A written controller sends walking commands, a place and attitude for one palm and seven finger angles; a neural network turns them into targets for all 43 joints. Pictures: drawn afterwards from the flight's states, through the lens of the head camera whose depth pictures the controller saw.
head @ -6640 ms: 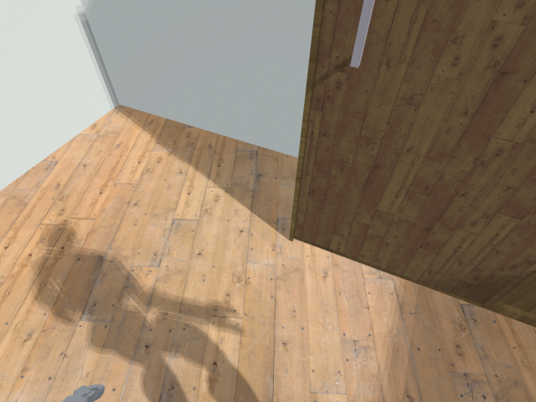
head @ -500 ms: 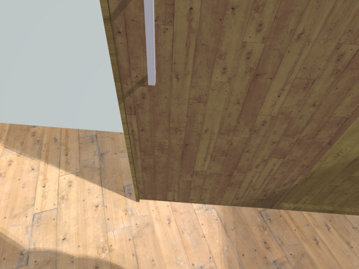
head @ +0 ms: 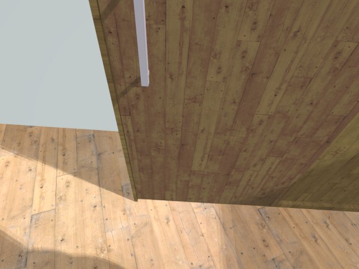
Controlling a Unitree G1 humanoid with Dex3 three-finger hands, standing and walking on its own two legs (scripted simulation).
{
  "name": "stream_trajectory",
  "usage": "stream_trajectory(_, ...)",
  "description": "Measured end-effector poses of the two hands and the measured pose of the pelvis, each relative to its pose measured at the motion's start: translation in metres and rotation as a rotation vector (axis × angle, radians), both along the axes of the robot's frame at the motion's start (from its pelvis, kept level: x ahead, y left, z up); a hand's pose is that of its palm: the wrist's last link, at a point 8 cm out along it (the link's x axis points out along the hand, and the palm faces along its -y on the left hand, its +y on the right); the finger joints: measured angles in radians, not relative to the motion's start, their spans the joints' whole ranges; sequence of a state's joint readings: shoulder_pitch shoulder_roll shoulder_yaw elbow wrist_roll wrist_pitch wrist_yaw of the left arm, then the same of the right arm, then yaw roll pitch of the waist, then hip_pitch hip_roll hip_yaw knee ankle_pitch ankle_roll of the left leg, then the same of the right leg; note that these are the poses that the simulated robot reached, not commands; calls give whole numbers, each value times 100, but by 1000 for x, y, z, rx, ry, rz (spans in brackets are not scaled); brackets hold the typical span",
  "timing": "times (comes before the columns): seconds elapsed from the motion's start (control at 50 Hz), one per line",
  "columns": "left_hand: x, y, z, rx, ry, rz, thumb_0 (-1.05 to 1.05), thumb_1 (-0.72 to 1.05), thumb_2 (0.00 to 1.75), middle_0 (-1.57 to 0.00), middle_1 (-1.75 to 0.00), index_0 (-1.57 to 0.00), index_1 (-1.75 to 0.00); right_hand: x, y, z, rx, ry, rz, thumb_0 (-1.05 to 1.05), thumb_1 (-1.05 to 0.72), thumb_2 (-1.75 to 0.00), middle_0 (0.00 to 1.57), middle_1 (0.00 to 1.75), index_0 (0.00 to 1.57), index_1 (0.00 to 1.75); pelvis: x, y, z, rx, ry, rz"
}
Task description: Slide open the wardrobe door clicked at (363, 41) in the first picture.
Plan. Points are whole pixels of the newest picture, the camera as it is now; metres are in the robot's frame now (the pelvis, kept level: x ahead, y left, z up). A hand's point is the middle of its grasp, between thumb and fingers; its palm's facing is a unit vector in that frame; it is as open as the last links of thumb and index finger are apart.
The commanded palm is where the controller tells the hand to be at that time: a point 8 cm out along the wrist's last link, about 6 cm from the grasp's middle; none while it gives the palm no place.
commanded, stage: look again from close up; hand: left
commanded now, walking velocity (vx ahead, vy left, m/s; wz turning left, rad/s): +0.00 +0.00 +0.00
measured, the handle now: (143, 33) +0.59 +0.14 +0.24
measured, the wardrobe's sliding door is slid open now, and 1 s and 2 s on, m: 0.00 0.00 0.00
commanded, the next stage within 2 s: shuffle to correct the standing spot in 1.86 s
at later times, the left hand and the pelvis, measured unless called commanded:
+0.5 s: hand out of the picture +0.02 +0.19 -0.18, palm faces +0.01 -0.98 -0.21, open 7.4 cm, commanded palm none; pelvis +0.01 -0.01 +0.00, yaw +0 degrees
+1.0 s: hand out of the picture +0.01 +0.17 -0.18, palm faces +0.01 -0.98 -0.18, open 7.4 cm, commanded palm none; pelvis +0.02 +0.00 +0.00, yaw -1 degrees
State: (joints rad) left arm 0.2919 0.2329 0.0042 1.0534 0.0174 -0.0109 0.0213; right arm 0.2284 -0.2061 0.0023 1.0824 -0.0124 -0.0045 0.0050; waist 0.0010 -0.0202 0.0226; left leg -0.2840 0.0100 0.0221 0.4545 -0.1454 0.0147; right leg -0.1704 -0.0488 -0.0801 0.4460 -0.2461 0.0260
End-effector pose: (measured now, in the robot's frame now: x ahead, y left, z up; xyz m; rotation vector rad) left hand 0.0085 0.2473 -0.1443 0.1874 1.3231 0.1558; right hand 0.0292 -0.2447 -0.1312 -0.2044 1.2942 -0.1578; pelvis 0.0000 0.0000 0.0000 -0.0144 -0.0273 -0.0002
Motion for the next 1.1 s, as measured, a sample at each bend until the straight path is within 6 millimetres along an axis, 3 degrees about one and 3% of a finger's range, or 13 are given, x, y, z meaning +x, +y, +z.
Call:
stream_trajectory(0.2,9,-3,1,-2,0,-2,0,91,90,-20,-30,-20,-30,9,-3,1,-1,0,2,0,-91,-90,20,30,20,30,6,-2,1,2,-3,-2)
stream_trajectory(0.44,7,-11,1,-12,22,4,0,91,90,-20,-30,-20,-30,13,-1,0,9,5,-1,0,-91,-90,20,30,20,30,12,-5,2,5,-4,-6)
stream_trajectory(1.1,-6,-26,-3,-46,68,19,0,91,90,-20,-30,-20,-30,-9,16,-5,38,61,-44,0,-91,-90,20,30,20,30,18,-3,3,7,-5,-17)
